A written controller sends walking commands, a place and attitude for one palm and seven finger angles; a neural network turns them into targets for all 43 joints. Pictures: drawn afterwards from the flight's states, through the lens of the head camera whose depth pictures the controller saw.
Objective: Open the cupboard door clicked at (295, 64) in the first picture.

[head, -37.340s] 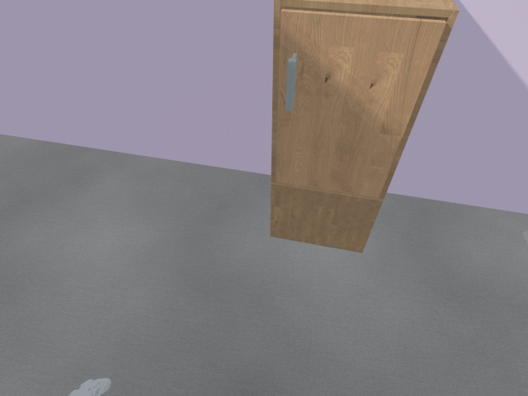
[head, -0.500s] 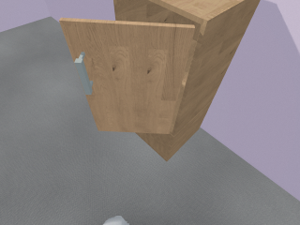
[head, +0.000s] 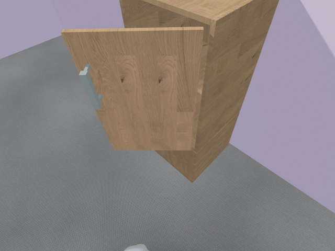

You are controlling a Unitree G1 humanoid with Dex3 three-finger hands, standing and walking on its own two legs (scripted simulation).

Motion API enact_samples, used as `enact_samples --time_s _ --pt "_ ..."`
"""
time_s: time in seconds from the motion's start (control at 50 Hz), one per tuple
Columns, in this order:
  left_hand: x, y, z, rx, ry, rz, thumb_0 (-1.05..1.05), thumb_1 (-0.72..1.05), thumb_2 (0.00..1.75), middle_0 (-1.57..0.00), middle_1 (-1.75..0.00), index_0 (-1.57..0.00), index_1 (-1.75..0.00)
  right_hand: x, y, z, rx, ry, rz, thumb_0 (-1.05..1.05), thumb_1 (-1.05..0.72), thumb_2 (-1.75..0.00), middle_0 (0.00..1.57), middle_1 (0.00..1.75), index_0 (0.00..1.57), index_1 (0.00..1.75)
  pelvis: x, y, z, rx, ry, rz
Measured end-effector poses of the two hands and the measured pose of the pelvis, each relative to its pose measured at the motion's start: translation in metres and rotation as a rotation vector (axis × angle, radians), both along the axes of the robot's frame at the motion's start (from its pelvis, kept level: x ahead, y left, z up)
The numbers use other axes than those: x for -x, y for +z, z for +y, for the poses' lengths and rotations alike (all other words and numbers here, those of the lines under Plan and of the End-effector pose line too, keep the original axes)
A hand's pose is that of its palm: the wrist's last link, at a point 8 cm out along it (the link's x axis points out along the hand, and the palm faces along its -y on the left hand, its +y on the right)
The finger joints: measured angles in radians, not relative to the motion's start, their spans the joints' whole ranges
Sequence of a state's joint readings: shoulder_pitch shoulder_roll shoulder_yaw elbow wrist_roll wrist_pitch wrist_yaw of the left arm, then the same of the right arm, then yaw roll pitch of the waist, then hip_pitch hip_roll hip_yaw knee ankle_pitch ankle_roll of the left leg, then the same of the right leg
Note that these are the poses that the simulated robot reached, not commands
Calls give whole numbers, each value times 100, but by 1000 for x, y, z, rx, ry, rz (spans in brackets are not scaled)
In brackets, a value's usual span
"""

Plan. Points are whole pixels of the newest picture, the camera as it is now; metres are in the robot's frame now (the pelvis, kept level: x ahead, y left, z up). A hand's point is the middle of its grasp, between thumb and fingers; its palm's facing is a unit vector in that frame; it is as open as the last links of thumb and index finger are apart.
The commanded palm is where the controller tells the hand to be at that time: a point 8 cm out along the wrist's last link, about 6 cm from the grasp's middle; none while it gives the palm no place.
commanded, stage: come to a stop and stand still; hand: left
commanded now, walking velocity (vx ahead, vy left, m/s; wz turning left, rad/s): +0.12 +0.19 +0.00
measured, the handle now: (92, 87) +0.57 +0.29 +0.05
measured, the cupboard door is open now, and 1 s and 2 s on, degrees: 43 43 43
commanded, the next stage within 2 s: look again from close up in 0.26 s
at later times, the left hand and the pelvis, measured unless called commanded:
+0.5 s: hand out of the picture +0.02 +0.22 -0.17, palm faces +0.00 -0.97 -0.24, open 7.4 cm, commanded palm none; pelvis -0.02 +0.03 +0.00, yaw -1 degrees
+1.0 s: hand out of the picture +0.02 +0.21 -0.16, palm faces -0.03 -0.98 -0.21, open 7.4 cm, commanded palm none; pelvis +0.00 +0.03 +0.01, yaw -2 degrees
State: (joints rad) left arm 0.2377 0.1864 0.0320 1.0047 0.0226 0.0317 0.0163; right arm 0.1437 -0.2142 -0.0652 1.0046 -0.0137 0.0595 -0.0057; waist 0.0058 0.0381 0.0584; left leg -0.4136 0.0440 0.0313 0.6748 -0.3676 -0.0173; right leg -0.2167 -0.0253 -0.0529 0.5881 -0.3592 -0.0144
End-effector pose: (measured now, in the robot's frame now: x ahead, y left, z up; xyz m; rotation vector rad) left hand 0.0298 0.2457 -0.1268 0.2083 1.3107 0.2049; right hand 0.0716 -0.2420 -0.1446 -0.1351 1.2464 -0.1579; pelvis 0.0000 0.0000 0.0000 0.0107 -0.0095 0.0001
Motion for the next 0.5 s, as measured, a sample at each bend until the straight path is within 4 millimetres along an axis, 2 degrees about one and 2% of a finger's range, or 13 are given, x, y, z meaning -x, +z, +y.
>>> enact_samples --time_s 0.1,0.24,0.32,0.5 --pt "8 2 -25 54 0 12 0 90 90 -20 -30 -20 -30 34 8 -8 0 -19 90 1 -91 -90 20 30 20 30 -4 10 -6 -11 -7 10" --pt "17 -9 -17 69 37 40 1 92 90 -20 -30 -21 -30 63 10 -1 37 -15 166 1 -91 -90 20 30 19 30 -2 7 0 -2 6 3" --pt "18 -11 -9 70 33 45 0 92 90 -20 -30 -21 -30 67 13 10 41 -14 158 1 -91 -90 20 30 19 30 3 9 6 2 -5 -10" --pt "17 -6 19 30 -37 0 0 90 90 -20 -30 -21 -30 58 4 42 1 13 25 1 -94 -90 20 30 20 30 19 3 32 19 -13 -7"
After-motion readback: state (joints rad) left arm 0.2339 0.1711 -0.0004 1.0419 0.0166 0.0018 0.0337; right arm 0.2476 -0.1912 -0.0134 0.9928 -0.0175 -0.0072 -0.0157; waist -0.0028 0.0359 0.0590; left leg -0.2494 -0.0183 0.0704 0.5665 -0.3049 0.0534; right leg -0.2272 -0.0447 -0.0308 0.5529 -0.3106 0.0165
